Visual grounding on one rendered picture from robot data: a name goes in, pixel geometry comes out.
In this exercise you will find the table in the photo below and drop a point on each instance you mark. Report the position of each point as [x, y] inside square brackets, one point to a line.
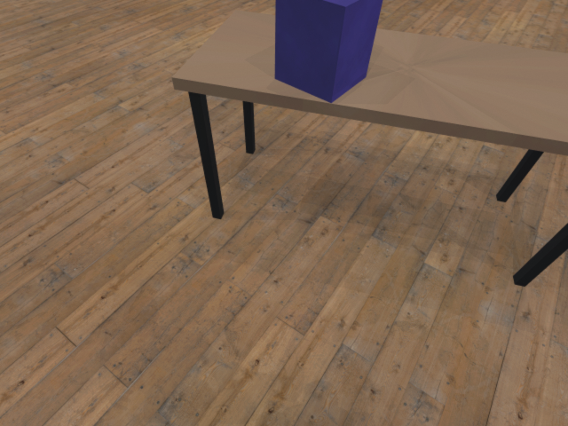
[488, 92]

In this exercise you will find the carton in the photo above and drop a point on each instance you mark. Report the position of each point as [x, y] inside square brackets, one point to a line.
[323, 47]

